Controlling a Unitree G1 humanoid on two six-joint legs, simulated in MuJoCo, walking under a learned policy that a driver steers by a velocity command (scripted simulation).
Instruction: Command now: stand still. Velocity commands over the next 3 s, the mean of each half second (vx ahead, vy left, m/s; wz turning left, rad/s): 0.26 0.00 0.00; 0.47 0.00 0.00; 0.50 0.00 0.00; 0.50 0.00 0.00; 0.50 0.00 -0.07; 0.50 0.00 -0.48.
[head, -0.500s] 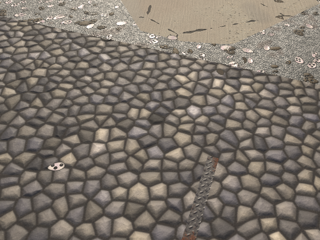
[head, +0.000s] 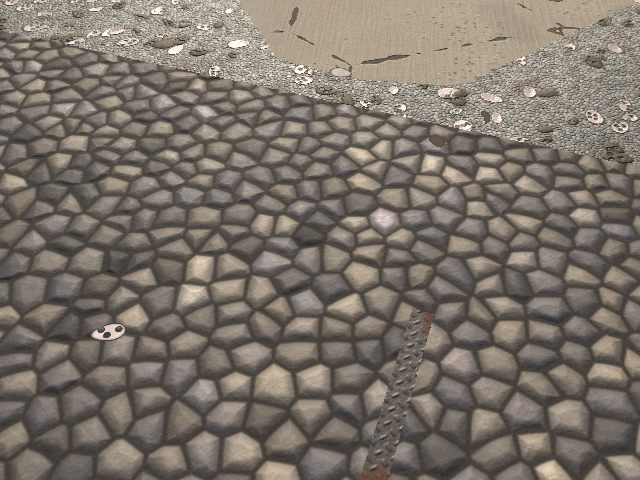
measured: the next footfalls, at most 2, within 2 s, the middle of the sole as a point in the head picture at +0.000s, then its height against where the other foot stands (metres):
right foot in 0.62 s outside the picture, level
left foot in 1.20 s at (339, 396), level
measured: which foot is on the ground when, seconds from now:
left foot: down 0.00-0.60, up 0.62-1.00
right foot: down 0.00-0.36, up 0.38-0.60, down 0.62-1.00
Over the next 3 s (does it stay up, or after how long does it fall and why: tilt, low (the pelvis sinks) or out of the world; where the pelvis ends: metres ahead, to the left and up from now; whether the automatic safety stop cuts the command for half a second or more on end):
stays up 1.52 -0.17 -0.01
